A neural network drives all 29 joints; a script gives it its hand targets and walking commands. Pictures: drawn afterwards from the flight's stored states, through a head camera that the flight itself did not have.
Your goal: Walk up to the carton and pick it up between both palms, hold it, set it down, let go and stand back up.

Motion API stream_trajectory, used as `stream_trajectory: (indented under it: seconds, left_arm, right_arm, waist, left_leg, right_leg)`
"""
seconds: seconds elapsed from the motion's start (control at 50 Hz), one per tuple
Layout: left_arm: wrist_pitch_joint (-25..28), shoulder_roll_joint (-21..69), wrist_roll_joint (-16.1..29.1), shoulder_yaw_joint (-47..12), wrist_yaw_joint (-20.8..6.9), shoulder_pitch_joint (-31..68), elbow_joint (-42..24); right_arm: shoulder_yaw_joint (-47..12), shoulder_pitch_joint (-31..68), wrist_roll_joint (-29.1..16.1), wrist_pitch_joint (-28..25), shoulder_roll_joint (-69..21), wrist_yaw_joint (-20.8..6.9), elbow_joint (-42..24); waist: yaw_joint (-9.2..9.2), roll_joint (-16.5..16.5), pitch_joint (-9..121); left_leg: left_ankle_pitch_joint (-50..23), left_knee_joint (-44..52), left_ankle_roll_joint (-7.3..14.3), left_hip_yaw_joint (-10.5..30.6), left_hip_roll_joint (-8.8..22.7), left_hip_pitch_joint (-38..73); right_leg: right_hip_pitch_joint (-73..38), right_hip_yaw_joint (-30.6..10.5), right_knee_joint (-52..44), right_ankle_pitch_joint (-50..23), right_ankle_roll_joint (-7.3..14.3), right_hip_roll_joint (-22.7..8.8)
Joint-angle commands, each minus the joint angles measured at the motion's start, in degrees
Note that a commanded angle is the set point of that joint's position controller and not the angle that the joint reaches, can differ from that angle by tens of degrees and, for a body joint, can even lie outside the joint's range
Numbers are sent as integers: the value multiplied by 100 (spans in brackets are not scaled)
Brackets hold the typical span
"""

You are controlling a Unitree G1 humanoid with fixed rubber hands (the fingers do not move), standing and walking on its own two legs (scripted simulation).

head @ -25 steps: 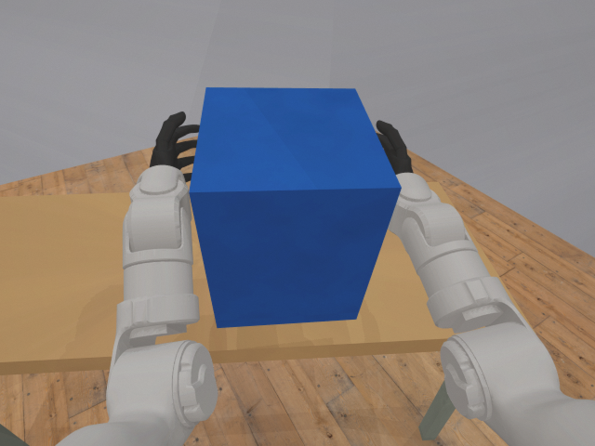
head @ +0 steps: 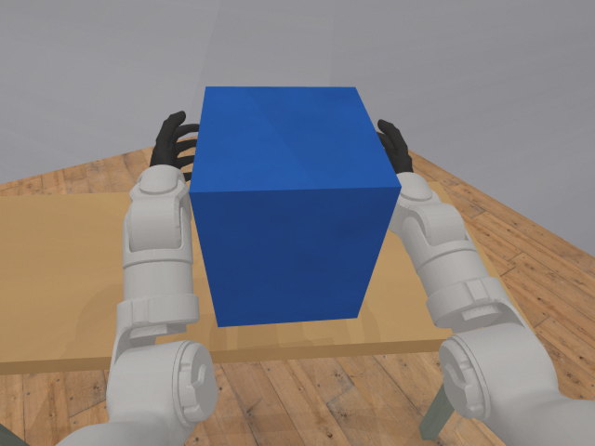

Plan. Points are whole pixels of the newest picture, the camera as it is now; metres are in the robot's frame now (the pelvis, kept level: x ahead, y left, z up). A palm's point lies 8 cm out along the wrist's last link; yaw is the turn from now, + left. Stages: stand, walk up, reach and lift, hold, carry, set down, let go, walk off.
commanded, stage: set down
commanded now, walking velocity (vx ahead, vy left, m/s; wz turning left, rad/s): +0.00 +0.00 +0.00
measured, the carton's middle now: (285, 208) +0.38 +0.01 +0.17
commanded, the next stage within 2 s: none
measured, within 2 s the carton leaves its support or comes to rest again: neither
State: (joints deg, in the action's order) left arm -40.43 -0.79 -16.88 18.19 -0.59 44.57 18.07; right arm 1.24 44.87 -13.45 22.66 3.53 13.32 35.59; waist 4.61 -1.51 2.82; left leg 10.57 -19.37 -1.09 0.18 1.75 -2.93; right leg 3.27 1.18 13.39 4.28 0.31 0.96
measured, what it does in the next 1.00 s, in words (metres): stands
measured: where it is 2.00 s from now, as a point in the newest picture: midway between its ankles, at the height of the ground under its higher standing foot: outside the picture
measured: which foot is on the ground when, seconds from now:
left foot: down 0.00-1.00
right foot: down 0.00-1.00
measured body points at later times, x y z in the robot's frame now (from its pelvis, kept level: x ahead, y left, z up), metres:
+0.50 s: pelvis +0.02 +0.00 +0.00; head +0.02 +0.02 +0.45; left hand +0.44 +0.15 +0.21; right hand +0.43 -0.14 +0.17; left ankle +0.01 +0.12 -0.75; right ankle +0.04 -0.12 -0.75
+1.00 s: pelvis +0.02 +0.00 +0.00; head +0.01 +0.02 +0.45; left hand +0.43 +0.14 +0.17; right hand +0.41 -0.15 +0.14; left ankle +0.01 +0.12 -0.75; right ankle +0.04 -0.12 -0.75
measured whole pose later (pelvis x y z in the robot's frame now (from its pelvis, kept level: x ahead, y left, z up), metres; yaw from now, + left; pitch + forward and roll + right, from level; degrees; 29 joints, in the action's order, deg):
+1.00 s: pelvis +0.02 +0.00 +0.00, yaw +0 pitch -6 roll -1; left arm -22.0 1.5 -20.3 17.2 -1.8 40.6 24.9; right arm 13.8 37.7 5.1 1.7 -3.4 7.6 39.6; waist 3.4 -1.9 -4.4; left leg 11.9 -18.1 -0.9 0.2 1.5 -0.4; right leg 1.3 1.2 13.3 6.1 -0.1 0.7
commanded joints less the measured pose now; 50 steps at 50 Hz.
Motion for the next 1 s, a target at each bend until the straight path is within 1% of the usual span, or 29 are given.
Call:
stream_trajectory:
  seconds: [0.0, 0.02, 0.04, 0.06, 0.12, 0.14, 0.18, 0.2, 0.22, 0.26, 0.28, 0.3, 0.36, 0.4, 0.48, 0.5, 0.52, 0.54, 0.58, 0.62, 0.66, 0.72, 0.74, 0.76, 0.84, 0.88, 0.9, 0.94, 0.98]
  left_arm:
    - [457, 3571, 893, -2336, -813, 3662, -494]
    - [545, 3589, 881, -2327, -808, 3667, -566]
    - [588, 3651, 896, -2438, -801, 3645, -624]
    - [652, 3601, 818, -2347, -815, 3600, -604]
    - [867, 3335, 507, -1949, -927, 3392, -128]
    - [962, 3223, 413, -1810, -984, 3404, 103]
    - [1023, 3091, 188, -1567, -1067, 3024, 415]
    - [1053, 3034, 127, -1513, -1098, 2923, 496]
    - [1069, 2946, 13, -1367, -1154, 2797, 552]
    - [1113, 2931, -16, -1449, -1189, 2603, 403]
    - [1183, 2899, -20, -1409, -1218, 2497, 341]
    - [1238, 2897, 14, -1476, -1234, 2482, 321]
    - [1412, 3056, 169, -1774, -1176, 2304, 45]
    - [1536, 3126, 254, -1990, -1106, 2084, -108]
    - [1745, 3280, 426, -2422, -954, 1808, -451]
    - [1770, 3275, 435, -2462, -922, 1775, -542]
    - [1764, 3289, 416, -2519, -879, 1663, -506]
    - [1790, 3393, 498, -2683, -820, 1678, -688]
    - [1823, 3336, 508, -2756, -759, 1765, -754]
    - [1823, 3344, 507, -2772, -715, 1827, -679]
    - [1800, 3247, 430, -2572, -725, 1795, -383]
    - [1835, 3165, 342, -2391, -735, 2060, -226]
    - [1792, 3135, 293, -2297, -771, 1989, -17]
    - [1767, 3002, 200, -2074, -817, 1938, 349]
    - [1811, 2948, 58, -1726, -906, 2233, 870]
    - [1867, 2872, -3, -1512, -946, 2330, 1159]
    - [1918, 2868, -24, -1522, -958, 2448, 1203]
    - [2102, 3070, 84, -1660, -888, 2800, 1077]
    - [2308, 3107, 149, -1671, -808, 3024, 1164]
  right_arm:
    - [-1571, 5024, -233, -625, -3767, -769, -2121]
    - [-1555, 5014, -127, -737, -3793, -783, -2172]
    - [-1521, 4876, -71, -789, -3785, -799, -2078]
    - [-1510, 4752, -5, -880, -3746, -825, -2014]
    - [-1152, 4636, 513, -1216, -3643, -903, -1746]
    - [-888, 4496, 766, -1320, -3591, -943, -1536]
    - [-808, 4230, 999, -1480, -3498, -1008, -1232]
    - [-752, 4077, 1070, -1545, -3407, -1041, -1112]
    - [-670, 3869, 1173, -1575, -3342, -1050, -895]
    - [-687, 3582, 1222, -1718, -3181, -1056, -801]
    - [-733, 3437, 1270, -1799, -3201, -1050, -790]
    - [-718, 3407, 1297, -1882, -3169, -1033, -751]
    - [-819, 3286, 1272, -2170, -3118, -989, -1046]
    - [-1016, 3261, 1211, -2352, -3126, -964, -1243]
    - [-1371, 3137, 1090, -2644, -3130, -910, -1638]
    - [-1442, 3191, 1028, -2718, -3106, -908, -1796]
    - [-1430, 3095, 1045, -2740, -3016, -910, -1742]
    - [-1566, 3141, 954, -2813, -2997, -905, -1973]
    - [-1653, 3099, 925, -2828, -2964, -904, -1957]
    - [-1637, 3065, 922, -2808, -2916, -910, -1936]
    - [-1555, 3179, 956, -2748, -2890, -914, -1930]
    - [-1414, 3144, 1074, -2701, -2911, -972, -1574]
    - [-1300, 3204, 1150, -2685, -2854, -988, -1560]
    - [-1166, 3125, 1252, -2606, -2806, -1012, -1253]
    - [-662, 3134, 1620, -2591, -2752, -1136, -695]
    - [-470, 3177, 1819, -2587, -2826, -1200, -515]
    - [-349, 3206, 1916, -2614, -2820, -1249, -416]
    - [-215, 3414, 2022, -2789, -2901, -1316, -476]
    - [-161, 3605, 2105, -2893, -3030, -1367, -400]
  waist:
    - [-64, 81, 1983]
    - [-92, 98, 2130]
    - [2, 132, 2153]
    - [-46, 192, 2125]
    - [-109, 83, 1768]
    - [-63, 23, 1552]
    - [-153, -33, 1288]
    - [-105, -5, 1270]
    - [-128, -58, 1077]
    - [-34, 2, 1102]
    - [-65, -86, 1153]
    - [-22, -85, 1181]
    - [112, -69, 1558]
    - [54, 20, 1978]
    - [76, 88, 2575]
    - [-5, 75, 2706]
    - [36, 71, 2628]
    - [47, 180, 2767]
    - [26, 101, 2641]
    - [44, 92, 2545]
    - [-58, -70, 2422]
    - [-73, -55, 2223]
    - [-74, -117, 2072]
    - [-103, -163, 1678]
    - [-96, -148, 1151]
    - [-127, -228, 985]
    - [-102, -153, 970]
    - [-89, -22, 1267]
    - [-152, 11, 1534]
  left_leg:
    - [19, 494, 215, -214, -511, -339]
    - [-47, 500, 212, -212, -504, -231]
    - [-213, 466, 164, -199, -484, -158]
    - [-311, 444, 150, -240, -499, -82]
    - [31, 540, 193, -276, -496, -79]
    - [298, 639, 213, -326, -485, -126]
    - [311, 703, 277, -412, -513, -155]
    - [294, 691, 275, -428, -520, -161]
    - [239, 723, 277, -464, -514, -149]
    - [-40, 676, 235, -482, -512, -47]
    - [-134, 654, 233, -495, -519, -91]
    - [-212, 639, 200, -496, -520, -45]
    - [-971, 436, 71, -452, -495, 248]
    - [-1600, 247, -30, -419, -497, 476]
    - [-2489, -23, -177, -333, -488, 751]
    - [-2743, -97, -205, -335, -477, 839]
    - [-2889, -148, -222, -266, -453, 921]
    - [-3188, -238, -288, -252, -443, 1062]
    - [-3216, -253, -297, -227, -421, 1103]
    - [-3087, -250, -281, -192, -420, 1135]
    - [-2547, -118, -170, -245, -451, 893]
    - [-1943, 59, -97, -297, -469, 661]
    - [-1739, 125, -54, -315, -473, 541]
    - [-1271, 255, 32, -334, -495, 295]
    - [-285, 565, 143, -377, -435, 45]
    - [152, 699, 229, -435, -453, -140]
    - [345, 752, 225, -452, -428, -176]
    - [137, 699, 150, -450, -371, -114]
    - [21, 639, 129, -459, -365, -118]
  right_leg:
    - [-1267, 267, 0, 332, -266, 249]
    - [-1288, 286, 7, 271, -255, 248]
    - [-1288, 312, 40, 142, -233, 286]
    - [-1320, 307, 22, 74, -235, 276]
    - [-1229, 369, -64, 425, -265, 165]
    - [-1152, 395, -95, 684, -269, 109]
    - [-1277, 438, -74, 669, -337, 47]
    - [-1370, 444, -58, 599, -348, 25]
    - [-1456, 464, -47, 487, -371, 12]
    - [-1648, 502, 22, 69, -391, -6]
    - [-1782, 510, 46, -84, -409, -3]
    - [-1829, 551, 54, -171, -418, 6]
    - [-2017, 632, 164, -899, -389, 95]
    - [-2222, 639, 245, -1509, -377, 128]
    - [-2466, 649, 409, -2470, -354, 189]
    - [-2416, 641, 427, -2609, -352, 213]
    - [-2347, 667, 416, -2635, -326, 240]
    - [-2274, 670, 432, -2766, -310, 274]
    - [-2162, 664, 407, -2754, -304, 266]
    - [-2061, 648, 345, -2546, -277, 280]
    - [-2092, 619, 310, -2305, -284, 242]
    - [-2013, 603, 284, -1938, -305, 176]
    - [-1966, 613, 252, -1742, -307, 175]
    - [-1905, 561, 193, -1396, -317, 114]
    - [-1429, 636, 62, -214, -287, 58]
    - [-1341, 624, 50, 133, -318, 0]
    - [-1247, 629, 54, 288, -318, -18]
    - [-1213, 685, 178, 108, -291, 11]
    - [-1204, 663, 220, -41, -300, 19]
